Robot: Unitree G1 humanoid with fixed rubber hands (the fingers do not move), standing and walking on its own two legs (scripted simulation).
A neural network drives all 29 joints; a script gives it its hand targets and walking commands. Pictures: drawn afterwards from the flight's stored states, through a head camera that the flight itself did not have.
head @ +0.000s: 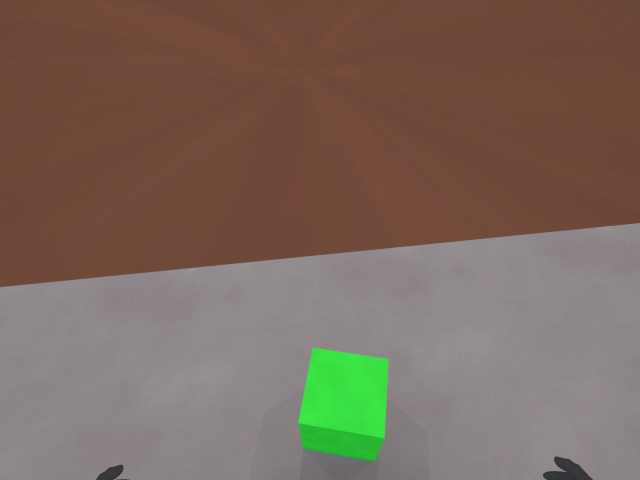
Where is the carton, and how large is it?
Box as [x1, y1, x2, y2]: [298, 348, 388, 461]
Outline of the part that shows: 313,348 298,422 303,448 374,461 384,437 388,359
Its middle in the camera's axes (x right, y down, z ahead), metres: +0.07 +0.47 +1.09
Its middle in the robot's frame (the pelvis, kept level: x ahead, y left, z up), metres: +0.42 -0.04 -0.66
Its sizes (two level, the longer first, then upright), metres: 0.210 0.200 0.250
